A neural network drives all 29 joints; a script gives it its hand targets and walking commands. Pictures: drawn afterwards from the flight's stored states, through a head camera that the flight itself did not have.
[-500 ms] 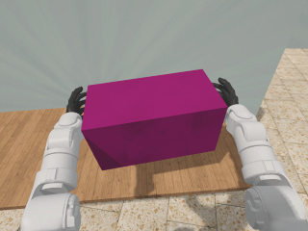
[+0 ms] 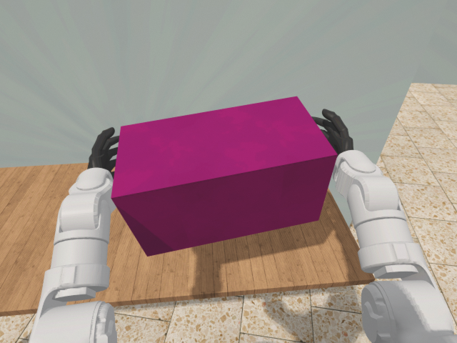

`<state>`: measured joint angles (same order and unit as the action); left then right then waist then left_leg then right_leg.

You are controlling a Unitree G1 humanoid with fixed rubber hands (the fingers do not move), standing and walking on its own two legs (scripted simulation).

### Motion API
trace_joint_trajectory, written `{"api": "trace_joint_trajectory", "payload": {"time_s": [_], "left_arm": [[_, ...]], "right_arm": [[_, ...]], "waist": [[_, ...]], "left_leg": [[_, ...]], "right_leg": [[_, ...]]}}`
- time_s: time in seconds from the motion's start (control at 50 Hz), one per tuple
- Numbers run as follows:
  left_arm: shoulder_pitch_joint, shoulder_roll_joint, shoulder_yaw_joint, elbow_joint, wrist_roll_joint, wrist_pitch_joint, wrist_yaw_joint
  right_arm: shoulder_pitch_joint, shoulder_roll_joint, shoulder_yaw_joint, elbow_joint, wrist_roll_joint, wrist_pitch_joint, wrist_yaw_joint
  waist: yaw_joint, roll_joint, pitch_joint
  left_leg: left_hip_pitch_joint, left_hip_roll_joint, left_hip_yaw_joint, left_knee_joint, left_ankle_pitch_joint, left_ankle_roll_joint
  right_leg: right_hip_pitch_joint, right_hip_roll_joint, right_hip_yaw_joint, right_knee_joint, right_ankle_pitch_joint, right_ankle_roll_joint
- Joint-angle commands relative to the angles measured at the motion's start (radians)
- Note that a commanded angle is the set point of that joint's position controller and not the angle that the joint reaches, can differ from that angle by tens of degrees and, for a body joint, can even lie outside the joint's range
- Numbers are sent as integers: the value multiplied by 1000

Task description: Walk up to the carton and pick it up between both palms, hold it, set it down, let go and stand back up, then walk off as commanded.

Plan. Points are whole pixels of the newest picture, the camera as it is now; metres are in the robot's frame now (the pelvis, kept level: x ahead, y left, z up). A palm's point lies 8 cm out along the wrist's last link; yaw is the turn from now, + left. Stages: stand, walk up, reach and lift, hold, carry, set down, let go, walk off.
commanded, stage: hold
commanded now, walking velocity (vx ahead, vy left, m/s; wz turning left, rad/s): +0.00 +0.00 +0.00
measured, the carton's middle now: (223, 175) +0.36 +0.02 +0.15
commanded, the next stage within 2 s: none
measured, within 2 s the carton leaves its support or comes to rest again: neither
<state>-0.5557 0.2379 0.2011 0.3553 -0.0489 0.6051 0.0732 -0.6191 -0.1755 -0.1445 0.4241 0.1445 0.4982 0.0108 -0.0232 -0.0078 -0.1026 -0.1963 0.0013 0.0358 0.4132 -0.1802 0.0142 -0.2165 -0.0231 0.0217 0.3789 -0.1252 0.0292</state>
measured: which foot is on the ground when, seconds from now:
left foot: down 0.00-1.00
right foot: down 0.00-1.00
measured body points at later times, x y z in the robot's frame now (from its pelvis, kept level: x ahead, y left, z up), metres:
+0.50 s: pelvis +0.00 +0.00 +0.00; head -0.04 +0.00 +0.45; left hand +0.38 +0.22 +0.17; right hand +0.38 -0.19 +0.18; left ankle +0.03 +0.11 -0.74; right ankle +0.05 -0.14 -0.74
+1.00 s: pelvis +0.00 +0.00 +0.00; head -0.04 +0.00 +0.45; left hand +0.38 +0.22 +0.17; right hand +0.38 -0.19 +0.18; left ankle +0.03 +0.11 -0.74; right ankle +0.05 -0.14 -0.74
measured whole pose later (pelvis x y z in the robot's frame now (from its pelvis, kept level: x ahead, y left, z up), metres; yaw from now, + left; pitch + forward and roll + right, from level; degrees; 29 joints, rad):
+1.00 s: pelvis +0.00 +0.00 +0.00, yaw +0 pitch -2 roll +0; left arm -0.59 0.24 0.20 0.39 -0.04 0.61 0.06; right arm -0.62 -0.19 -0.14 0.42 0.14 0.50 0.01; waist -0.03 -0.01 -0.08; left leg -0.20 0.00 0.04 0.41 -0.18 0.01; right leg -0.22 -0.02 0.02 0.38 -0.12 0.03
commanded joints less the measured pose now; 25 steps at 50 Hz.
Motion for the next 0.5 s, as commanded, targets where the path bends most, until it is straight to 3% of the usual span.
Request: {"api": "trace_joint_trajectory", "payload": {"time_s": [0.0, 0.2, 0.48], "left_arm": [[-745, -590, -272, -264, -8, -43, -261], [-785, -600, -262, -229, -10, -56, -254], [-781, -610, -303, -328, -41, -63, -240]], "right_arm": [[-679, 460, 314, -187, 149, -17, 97], [-719, 482, 317, -165, 139, -32, 118], [-704, 479, 353, -259, 177, -39, 111]], "waist": [[-93, 36, -279], [-72, 31, -289], [-72, 46, -388]], "left_leg": [[-70, -49, -65, -209, -9, -48], [-79, -47, -61, -220, -36, -39], [-22, -55, -64, -179, 96, -51]], "right_leg": [[372, 49, 3, -114, 75, -68], [350, 51, -6, -114, 37, -73], [367, 57, -5, -99, 142, -70]]}}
